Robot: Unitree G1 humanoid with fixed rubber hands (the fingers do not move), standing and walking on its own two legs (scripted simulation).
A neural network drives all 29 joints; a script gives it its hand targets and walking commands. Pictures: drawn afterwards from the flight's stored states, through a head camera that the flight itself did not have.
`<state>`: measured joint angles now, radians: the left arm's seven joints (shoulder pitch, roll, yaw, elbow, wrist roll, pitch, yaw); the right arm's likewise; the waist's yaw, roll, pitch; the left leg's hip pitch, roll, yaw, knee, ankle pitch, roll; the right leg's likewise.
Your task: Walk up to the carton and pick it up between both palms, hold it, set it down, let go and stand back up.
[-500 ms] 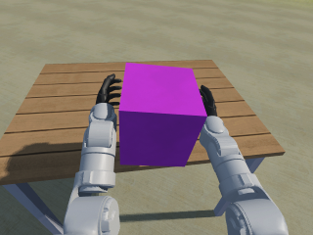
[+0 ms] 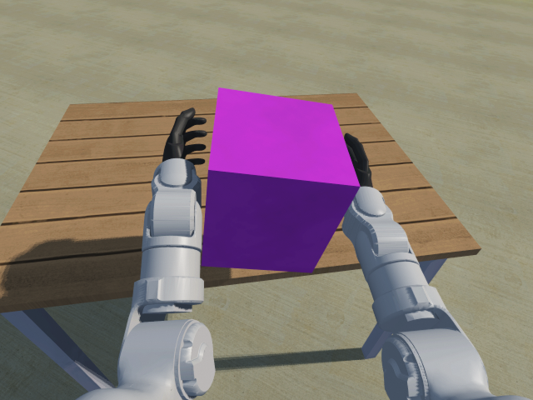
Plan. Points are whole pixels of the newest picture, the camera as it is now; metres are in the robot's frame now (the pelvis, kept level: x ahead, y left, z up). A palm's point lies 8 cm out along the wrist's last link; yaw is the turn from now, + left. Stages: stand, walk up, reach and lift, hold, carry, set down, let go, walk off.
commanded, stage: reach and lift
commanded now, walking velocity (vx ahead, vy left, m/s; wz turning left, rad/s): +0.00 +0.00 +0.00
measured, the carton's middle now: (267, 184) +0.39 +0.01 +0.15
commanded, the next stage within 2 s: hold in 0.24 s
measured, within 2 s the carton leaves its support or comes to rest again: neither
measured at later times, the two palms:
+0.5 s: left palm (182, 156) +0.39 +0.13 +0.21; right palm (361, 185) +0.37 -0.13 +0.16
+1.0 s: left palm (171, 153) +0.37 +0.14 +0.22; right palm (362, 181) +0.36 -0.13 +0.18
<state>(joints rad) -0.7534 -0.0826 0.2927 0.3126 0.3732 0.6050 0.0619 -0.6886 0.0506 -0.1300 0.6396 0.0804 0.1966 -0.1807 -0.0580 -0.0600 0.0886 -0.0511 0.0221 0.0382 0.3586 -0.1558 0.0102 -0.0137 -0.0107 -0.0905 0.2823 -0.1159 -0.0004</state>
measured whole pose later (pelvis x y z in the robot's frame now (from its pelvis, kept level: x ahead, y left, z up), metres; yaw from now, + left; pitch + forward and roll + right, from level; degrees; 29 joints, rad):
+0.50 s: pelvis +0.01 +0.00 +0.00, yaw +0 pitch -9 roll -1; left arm -0.69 -0.08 0.25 0.14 0.37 0.69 0.03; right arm -0.62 0.01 -0.02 0.47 0.18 0.26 -0.25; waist -0.09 -0.02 0.11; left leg -0.04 0.03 0.03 0.39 -0.19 0.01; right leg 0.02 -0.01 -0.09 0.28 -0.13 0.00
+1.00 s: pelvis +0.00 +0.00 +0.00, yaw +1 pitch -11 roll -1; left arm -0.75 -0.07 0.28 0.18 0.40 0.75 0.01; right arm -0.68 0.05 -0.08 0.53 0.15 0.31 -0.22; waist -0.09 -0.05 0.08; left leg -0.03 0.02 0.02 0.38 -0.17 0.01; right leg 0.02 -0.01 -0.10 0.29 -0.12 0.00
